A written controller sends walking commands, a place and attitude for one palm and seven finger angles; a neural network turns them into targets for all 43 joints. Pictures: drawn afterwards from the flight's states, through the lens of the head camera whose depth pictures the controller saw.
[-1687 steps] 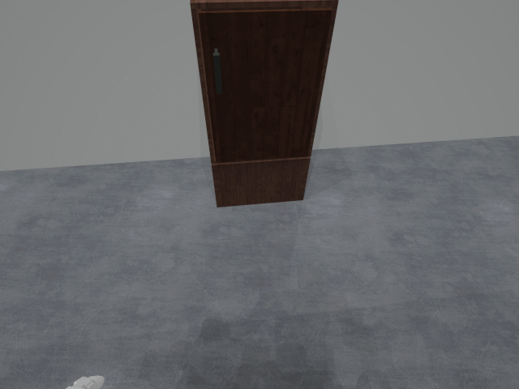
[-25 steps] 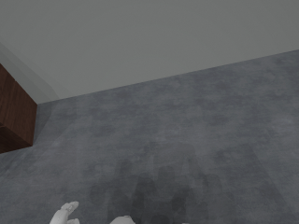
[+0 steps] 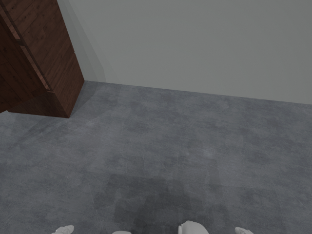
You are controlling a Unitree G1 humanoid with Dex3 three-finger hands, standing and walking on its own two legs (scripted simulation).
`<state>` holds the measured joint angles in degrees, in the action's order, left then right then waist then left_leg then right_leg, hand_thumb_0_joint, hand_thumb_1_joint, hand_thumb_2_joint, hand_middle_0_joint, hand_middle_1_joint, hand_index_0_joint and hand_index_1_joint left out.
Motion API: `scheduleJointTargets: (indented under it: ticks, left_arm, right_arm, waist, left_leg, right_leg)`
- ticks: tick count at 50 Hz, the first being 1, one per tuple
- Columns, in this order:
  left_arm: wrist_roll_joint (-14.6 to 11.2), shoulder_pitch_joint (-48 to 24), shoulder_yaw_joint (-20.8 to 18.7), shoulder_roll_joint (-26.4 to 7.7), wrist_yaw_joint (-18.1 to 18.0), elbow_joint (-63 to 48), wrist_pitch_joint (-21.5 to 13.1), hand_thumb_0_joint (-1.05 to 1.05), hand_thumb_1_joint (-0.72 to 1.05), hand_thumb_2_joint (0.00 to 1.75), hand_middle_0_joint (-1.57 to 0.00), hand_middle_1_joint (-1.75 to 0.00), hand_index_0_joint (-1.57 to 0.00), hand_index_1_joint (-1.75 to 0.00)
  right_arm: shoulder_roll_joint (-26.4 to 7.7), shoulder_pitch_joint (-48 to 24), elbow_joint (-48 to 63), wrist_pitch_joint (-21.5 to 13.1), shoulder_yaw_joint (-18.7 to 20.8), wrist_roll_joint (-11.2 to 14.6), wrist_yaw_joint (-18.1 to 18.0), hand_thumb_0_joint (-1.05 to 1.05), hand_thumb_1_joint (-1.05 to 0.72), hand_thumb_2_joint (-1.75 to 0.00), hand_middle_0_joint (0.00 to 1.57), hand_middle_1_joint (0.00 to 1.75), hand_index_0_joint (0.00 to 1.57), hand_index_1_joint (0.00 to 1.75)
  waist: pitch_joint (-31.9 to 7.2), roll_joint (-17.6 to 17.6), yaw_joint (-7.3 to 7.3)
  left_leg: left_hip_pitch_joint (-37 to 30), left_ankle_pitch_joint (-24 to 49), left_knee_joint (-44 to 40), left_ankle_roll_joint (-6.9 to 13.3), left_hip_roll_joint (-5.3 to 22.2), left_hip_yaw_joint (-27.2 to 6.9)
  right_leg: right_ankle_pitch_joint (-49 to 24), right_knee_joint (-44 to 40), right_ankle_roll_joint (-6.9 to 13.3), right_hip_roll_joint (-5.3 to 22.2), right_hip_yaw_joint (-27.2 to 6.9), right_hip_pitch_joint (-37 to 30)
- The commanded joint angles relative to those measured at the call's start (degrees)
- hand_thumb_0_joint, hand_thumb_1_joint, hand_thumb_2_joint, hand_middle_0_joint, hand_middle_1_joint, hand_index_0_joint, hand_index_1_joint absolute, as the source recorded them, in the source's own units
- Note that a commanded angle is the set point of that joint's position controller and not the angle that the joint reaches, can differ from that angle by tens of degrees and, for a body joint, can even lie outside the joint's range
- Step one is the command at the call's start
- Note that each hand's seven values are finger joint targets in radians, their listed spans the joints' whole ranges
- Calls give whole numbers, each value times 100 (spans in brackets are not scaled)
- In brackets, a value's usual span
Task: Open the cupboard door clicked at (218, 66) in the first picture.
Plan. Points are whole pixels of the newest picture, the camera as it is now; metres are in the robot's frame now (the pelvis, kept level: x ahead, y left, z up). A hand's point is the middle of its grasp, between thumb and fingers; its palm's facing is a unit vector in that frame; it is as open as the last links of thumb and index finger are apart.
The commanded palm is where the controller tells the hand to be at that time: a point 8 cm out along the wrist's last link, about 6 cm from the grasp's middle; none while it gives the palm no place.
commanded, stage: turn to face it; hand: left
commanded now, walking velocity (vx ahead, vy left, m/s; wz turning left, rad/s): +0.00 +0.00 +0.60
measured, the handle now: out of the picture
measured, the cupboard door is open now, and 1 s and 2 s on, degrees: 46 46 46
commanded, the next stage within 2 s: take the last steps up to it in 1.12 s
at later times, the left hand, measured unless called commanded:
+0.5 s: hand out of the picture +0.03 +0.17 -0.18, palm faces +0.32 -0.93 -0.20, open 7.4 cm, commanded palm none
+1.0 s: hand out of the picture +0.03 +0.18 -0.15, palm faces +0.55 -0.79 -0.28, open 7.4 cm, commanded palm none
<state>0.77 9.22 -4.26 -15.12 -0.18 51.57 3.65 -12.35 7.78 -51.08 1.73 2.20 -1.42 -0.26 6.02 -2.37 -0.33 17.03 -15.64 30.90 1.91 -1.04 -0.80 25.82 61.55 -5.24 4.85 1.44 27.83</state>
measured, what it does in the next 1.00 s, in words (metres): steps on the spot, turning left: right foot, then left foot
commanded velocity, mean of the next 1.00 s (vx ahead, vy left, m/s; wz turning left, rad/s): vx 0.00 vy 0.00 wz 0.53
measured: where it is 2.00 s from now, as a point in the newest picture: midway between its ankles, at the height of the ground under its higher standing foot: outside the picture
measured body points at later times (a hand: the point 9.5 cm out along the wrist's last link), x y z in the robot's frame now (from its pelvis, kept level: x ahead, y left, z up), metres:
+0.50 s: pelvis +0.02 -0.03 -0.01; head +0.08 +0.01 +0.44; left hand +0.01 +0.22 -0.16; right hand +0.20 -0.25 -0.14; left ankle -0.01 +0.07 -0.73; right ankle +0.02 -0.16 -0.74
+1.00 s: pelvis +0.06 -0.04 +0.00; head +0.11 -0.03 +0.44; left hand +0.01 +0.22 -0.13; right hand +0.27 -0.22 -0.16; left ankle -0.03 +0.04 -0.68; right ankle +0.12 -0.15 -0.74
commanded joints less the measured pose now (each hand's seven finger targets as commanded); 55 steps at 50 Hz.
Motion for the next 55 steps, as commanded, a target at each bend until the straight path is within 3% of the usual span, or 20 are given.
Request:
scheduleJointTargets:
  ticks: [1, 7, 8, 9, 10, 14, 20, 23, 24, 25, 26, 27, 32, 38, 42, 43, 45, 47, 50, 55]
  left_arm:
    - [-10, -175, -61, -356, -29, -576, -173, 0, 90, 90, -20, -30, -20, -30]
    - [-44, 414, -94, -470, -78, -509, -302, 0, 90, 90, -20, -30, -20, -30]
    - [20, 688, -175, -855, -127, -479, -377, 0, 90, 90, -20, -30, -20, -30]
    - [93, 762, -260, -1310, -166, -468, -402, 0, 90, 90, -20, -30, -20, -30]
    - [62, 708, -196, -1335, -170, -537, -379, 0, 90, 90, -20, -30, -20, -30]
    - [34, 46, -35, -637, -190, -683, -398, 0, 90, 90, -20, -30, -20, -30]
    - [77, 646, -172, -987, -168, -426, -409, 0, 90, 90, -20, -30, -20, -30]
    - [42, 561, -207, -1020, -125, -375, -386, 0, 90, 90, -20, -30, -20, -30]
    - [-13, 448, -219, -984, -104, -431, -366, 0, 90, 90, -20, -30, -20, -30]
    - [-49, 489, -177, -665, -63, -615, -326, 0, 90, 90, -20, -30, -20, -30]
    - [-38, 112, -21, -369, -64, -850, -304, 0, 90, 90, -20, -30, -20, -30]
    - [17, -240, -45, -517, -120, -888, -232, 0, 90, 90, -20, -30, -20, -30]
    - [-8, -43, -72, -394, -37, -484, -168, 0, 90, 90, -20, -30, -20, -30]
    - [-9, -129, -30, -343, -23, -562, -189, 0, 90, 90, -20, -30, -20, -30]
    - [-41, 371, -55, -385, -66, -459, -290, 0, 90, 90, -20, -30, -20, -30]
    - [-14, 583, -91, -601, -97, -421, -351, 0, 90, 90, -20, -30, -20, -30]
    - [98, 803, -203, -1302, -146, -401, -409, 0, 90, 90, -20, -30, -20, -30]
    - [49, 369, -114, -887, -191, -475, -406, 0, 90, 90, -20, -30, -20, -30]
    - [73, 175, -50, -616, -187, -513, -420, 0, 90, 90, -20, -30, -20, -30]
    - [84, 729, -133, -884, -163, -169, -441, 0, 90, 90, -20, -30, -20, -30]
  right_arm:
    - [-1298, 301, 254, -75, 401, -14, -50, 0, -90, -90, 20, 30, 20, 30]
    - [-1218, -55, 377, 8, 456, 39, -21, 0, -90, -90, 20, 30, 20, 30]
    - [-962, -44, 436, 2, 431, 97, 18, 0, -90, -90, 20, 30, 20, 30]
    - [-614, -43, 590, -3, 370, 110, 50, 0, -90, -90, 20, 30, 20, 30]
    - [-772, -87, 619, 17, 379, 45, 87, 0, -90, -90, 20, 30, 20, 30]
    - [-606, -78, 327, 164, 348, 57, 174, 0, -90, -90, 20, 30, 20, 30]
    - [-376, -516, 422, 85, 206, 99, 229, 0, -90, -90, 20, 30, 20, 30]
    - [-523, -116, 374, 22, 226, 84, 207, 0, -90, -90, 20, 30, 20, 30]
    - [-726, 268, 273, -12, 290, 59, 197, 0, -90, -90, 20, 30, 20, 30]
    - [-1373, 652, 251, -66, 444, -4, 161, 0, -90, -90, 20, 30, 20, 30]
    - [-1845, 1105, 162, -36, 553, 9, 106, 0, -90, -90, 20, 30, 20, 30]
    - [-1745, 1228, 65, -35, 533, 11, 45, 0, -90, -90, 20, 30, 20, 30]
    - [-1241, 258, 286, -107, 358, -2, -83, 0, -90, -90, 20, 30, 20, 30]
    - [-1279, 224, 238, -45, 407, -24, -38, 0, -90, -90, 20, 30, 20, 30]
    - [-1204, -15, 298, -1, 419, 21, -33, 0, -90, -90, 20, 30, 20, 30]
    - [-1068, -41, 332, -6, 400, 64, -7, 0, -90, -90, 20, 30, 20, 30]
    - [-651, -30, 524, 0, 341, 101, 46, 0, -90, -90, 20, 30, 20, 30]
    - [-702, -95, 363, 119, 364, 52, 56, 0, -90, -90, 20, 30, 20, 30]
    - [-468, -76, 242, 122, 264, 63, 120, 0, -90, -90, 20, 30, 20, 30]
    - [-252, -217, 137, 10, 129, 108, 112, 0, -90, -90, 20, 30, 20, 30]
  waist:
    - [-915, 1096, 184]
    - [-977, 983, -159]
    - [-1156, 35, -286]
    - [-996, -1499, -335]
    - [-893, -1151, -308]
    - [-566, -1093, 93]
    - [-794, -908, -246]
    - [-972, -852, -9]
    - [-1161, -373, 251]
    - [-1493, 1217, 437]
    - [-1522, 2118, 673]
    - [-1513, 1409, 718]
    - [-906, 1114, 150]
    - [-855, 1156, 164]
    - [-938, 1091, -106]
    - [-968, 742, -205]
    - [-965, -1253, -303]
    - [-569, -1248, -97]
    - [-573, -996, 27]
    - [-900, -916, -198]
  left_leg:
    - [-805, 2336, -974, 748, 1352, -1437]
    - [277, 1772, -313, 366, 891, -1694]
    - [1034, 738, 445, 26, 435, -1300]
    - [1848, -1687, 1895, -432, -411, -121]
    - [1668, -2035, 3110, -377, -129, -263]
    - [1580, -1046, 3762, -561, 251, 2]
    - [888, -1085, 1431, -535, 125, 653]
    - [-39, -217, 105, -404, 24, 745]
    - [-876, 643, -512, -293, 133, 603]
    - [-1998, 2357, -666, 331, 1501, -1185]
    - [-2187, 4379, -809, 1220, 2620, -2497]
    - [-1979, 3688, -734, 1312, 2498, -2300]
    - [-975, 2946, -900, 757, 1478, -1304]
    - [-634, 2201, -908, 709, 1265, -1489]
    - [-51, 2239, -403, 471, 1003, -1598]
    - [374, 1687, -12, 229, 733, -1437]
    - [1441, -2068, 2473, -353, -338, -145]
    - [1499, -1623, 3827, -349, 48, -348]
    - [1220, -1273, 3144, -466, 165, 27]
    - [528, -1012, 914, -447, -49, 542]
  right_leg:
    - [-56, -782, 16, -97, -46, -88]
    - [-1157, -3420, 161, -391, 102, -2065]
    - [-1302, -4249, 367, 458, -751, -2940]
    - [-1926, -4617, 1073, 2094, -2170, -3022]
    - [-2345, -4498, 1508, 2414, -2036, -2270]
    - [-3543, -4126, 1173, 1358, -314, -1931]
    - [-4593, -3584, 1130, 1531, 163, -2616]
    - [-4326, -2914, 788, 1451, 480, -2324]
    - [-3885, -2248, 557, 1390, 688, -1793]
    - [-1574, -977, 116, 724, 981, -355]
    - [1446, 122, -25, 206, 575, 619]
    - [1269, 537, 60, 223, 34, 740]
    - [-54, 210, 7, 113, -118, 359]
    - [-69, -1343, 55, -242, 83, -442]
    - [-1014, -3060, 151, -438, 193, -1751]
    - [-1459, -3766, 235, -136, -107, -2380]
    - [-2542, -4504, 1408, 2336, -2208, -2504]
    - [-2318, -4456, 1549, 1840, -1748, -1744]
    - [-3634, -4089, 1287, 1335, -458, -1891]
    - [-4870, -3510, 1189, 1307, -191, -2659]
